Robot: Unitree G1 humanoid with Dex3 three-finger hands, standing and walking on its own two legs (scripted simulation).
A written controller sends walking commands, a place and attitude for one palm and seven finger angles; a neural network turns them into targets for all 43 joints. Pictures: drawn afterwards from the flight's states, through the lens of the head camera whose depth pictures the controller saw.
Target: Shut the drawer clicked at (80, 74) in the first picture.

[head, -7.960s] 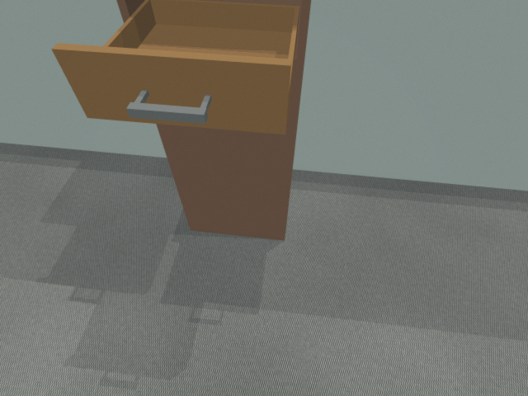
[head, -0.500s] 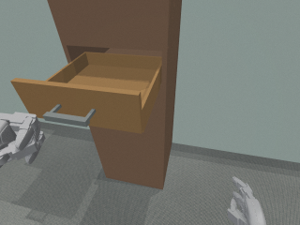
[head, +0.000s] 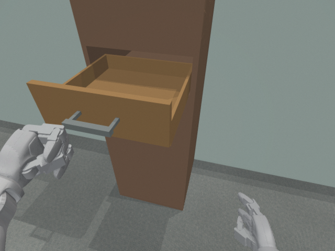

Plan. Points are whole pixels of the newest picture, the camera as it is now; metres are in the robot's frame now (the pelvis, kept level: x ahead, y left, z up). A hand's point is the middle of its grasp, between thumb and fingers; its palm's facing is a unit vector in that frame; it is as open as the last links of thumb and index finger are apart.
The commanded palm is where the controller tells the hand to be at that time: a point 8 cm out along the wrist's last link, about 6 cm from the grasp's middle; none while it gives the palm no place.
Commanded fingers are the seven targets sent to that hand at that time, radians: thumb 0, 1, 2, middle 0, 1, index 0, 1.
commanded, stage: bring the fist close to the handle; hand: left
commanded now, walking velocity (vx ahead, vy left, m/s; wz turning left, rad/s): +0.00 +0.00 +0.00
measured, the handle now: (91, 122) +0.34 +0.27 +0.16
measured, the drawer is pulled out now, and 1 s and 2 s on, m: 0.29 0.29 0.23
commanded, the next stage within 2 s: push the drawer shut in 1.08 s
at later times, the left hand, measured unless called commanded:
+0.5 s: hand (85, 156) +0.23 +0.22 +0.17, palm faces +0.02 -0.99 -0.11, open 3.3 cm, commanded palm +0.20 +0.26 +0.17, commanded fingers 0.00 0.90 0.90 -1.40 -1.60 -1.40 -1.60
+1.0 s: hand (90, 157) +0.24 +0.22 +0.15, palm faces -0.02 -1.00 -0.09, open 3.3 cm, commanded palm +0.21 +0.27 +0.15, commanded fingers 0.00 0.90 0.90 -1.40 -1.60 -1.40 -1.60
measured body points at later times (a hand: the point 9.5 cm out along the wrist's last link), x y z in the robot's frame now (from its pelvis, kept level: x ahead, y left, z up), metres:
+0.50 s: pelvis +0.00 -0.01 +0.00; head -0.04 -0.03 +0.45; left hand +0.22 +0.27 +0.17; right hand +0.18 -0.24 -0.07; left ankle +0.01 +0.12 -0.74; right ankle +0.02 -0.13 -0.74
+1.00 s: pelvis +0.01 -0.01 +0.00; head -0.02 -0.03 +0.45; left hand +0.23 +0.27 +0.16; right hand +0.21 -0.23 -0.06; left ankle +0.01 +0.12 -0.74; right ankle +0.02 -0.13 -0.74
